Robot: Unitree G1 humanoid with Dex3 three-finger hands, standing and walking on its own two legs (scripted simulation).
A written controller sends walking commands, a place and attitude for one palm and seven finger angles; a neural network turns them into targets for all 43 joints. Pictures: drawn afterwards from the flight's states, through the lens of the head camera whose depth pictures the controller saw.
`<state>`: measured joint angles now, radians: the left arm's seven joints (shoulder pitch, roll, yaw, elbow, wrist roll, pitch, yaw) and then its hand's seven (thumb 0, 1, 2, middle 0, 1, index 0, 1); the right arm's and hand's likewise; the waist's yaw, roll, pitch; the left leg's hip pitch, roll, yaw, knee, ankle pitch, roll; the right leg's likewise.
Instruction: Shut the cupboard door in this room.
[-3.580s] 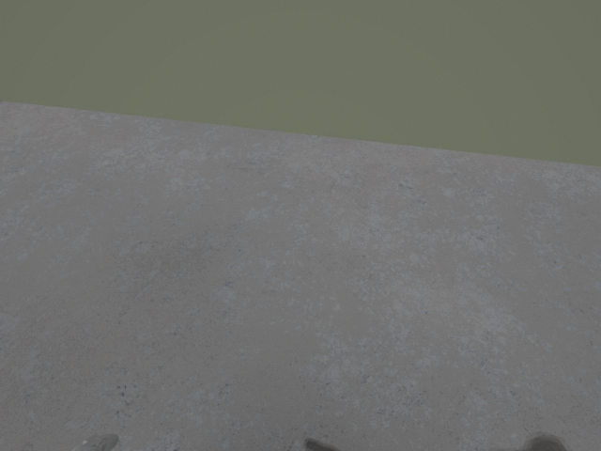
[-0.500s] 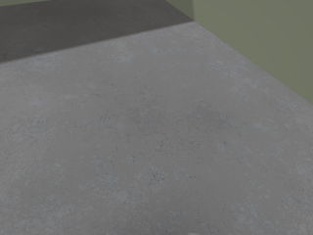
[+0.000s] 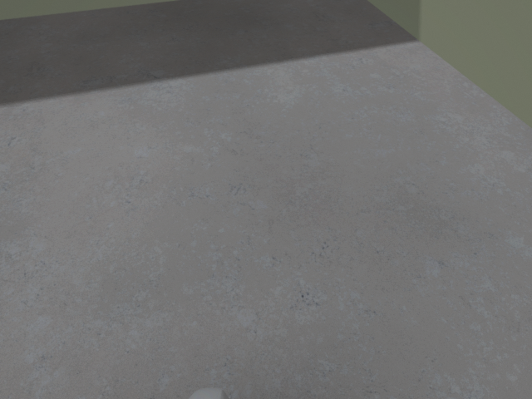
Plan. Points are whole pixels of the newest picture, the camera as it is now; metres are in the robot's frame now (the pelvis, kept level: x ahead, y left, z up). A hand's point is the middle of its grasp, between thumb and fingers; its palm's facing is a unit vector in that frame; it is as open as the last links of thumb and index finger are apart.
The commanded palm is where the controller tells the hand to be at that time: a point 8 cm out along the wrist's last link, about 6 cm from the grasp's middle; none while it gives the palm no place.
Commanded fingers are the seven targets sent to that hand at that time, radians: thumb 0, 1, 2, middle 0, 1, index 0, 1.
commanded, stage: turn or walk to find it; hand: left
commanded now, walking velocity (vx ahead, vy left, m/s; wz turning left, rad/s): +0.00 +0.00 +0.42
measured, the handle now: out of the picture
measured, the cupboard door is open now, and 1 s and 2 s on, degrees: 79 79 79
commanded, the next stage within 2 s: none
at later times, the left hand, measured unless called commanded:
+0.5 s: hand out of the picture +0.04 +0.26 -0.16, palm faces +0.21 -0.95 -0.24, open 7.4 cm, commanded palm none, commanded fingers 0.00 0.90 0.90 -0.20 -0.30 -0.20 -0.30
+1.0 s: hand out of the picture -0.07 +0.22 -0.17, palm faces +0.44 -0.87 -0.23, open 7.4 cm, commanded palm none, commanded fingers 0.00 0.90 0.90 -0.20 -0.30 -0.20 -0.30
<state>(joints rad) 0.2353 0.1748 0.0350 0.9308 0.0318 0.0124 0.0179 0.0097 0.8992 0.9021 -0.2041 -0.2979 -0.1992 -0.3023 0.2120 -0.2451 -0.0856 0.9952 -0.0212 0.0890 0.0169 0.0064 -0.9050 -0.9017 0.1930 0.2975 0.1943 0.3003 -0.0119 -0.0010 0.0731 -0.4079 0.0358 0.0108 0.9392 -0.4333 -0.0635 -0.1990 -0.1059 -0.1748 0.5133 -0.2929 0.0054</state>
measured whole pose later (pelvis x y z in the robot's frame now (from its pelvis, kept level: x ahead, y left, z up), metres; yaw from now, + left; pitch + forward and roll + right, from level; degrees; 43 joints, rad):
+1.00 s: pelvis -0.03 +0.03 -0.01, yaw +25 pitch -1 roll +1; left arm 0.24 0.20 0.05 0.95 0.03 0.02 0.02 0.01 0.90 0.90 -0.20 -0.30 -0.20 -0.30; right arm 0.19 -0.23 -0.07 0.99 -0.01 0.07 0.01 0.01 -0.91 -0.90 0.19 0.30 0.19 0.30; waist 0.00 -0.02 0.08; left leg -0.31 0.04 0.05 0.71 -0.40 -0.05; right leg -0.22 -0.15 -0.21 0.57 -0.32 0.03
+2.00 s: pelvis -0.10 +0.02 -0.01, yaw +50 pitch -1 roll -1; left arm 0.25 0.26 0.08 0.99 0.02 0.08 0.02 0.01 0.90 0.90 -0.20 -0.30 -0.20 -0.30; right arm 0.18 -0.19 -0.05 0.96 -0.02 0.03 0.00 0.00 -0.90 -0.90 0.19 0.30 0.20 0.30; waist 0.01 -0.06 0.07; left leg -0.26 0.01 0.05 0.57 -0.31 0.03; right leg -0.43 -0.12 -0.09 1.00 -0.47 0.07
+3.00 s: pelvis -0.14 -0.03 +0.00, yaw +75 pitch -1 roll -1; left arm 0.23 0.27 0.07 0.99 0.02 0.06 0.01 0.01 0.91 0.90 -0.20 -0.30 -0.19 -0.30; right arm 0.15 -0.18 -0.03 0.95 -0.02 0.03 0.00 0.00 -0.90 -0.90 0.20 0.30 0.20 0.30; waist 0.02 -0.04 0.06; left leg -0.22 -0.01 0.02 0.48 -0.25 0.04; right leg -0.45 -0.10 -0.06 1.04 -0.41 0.08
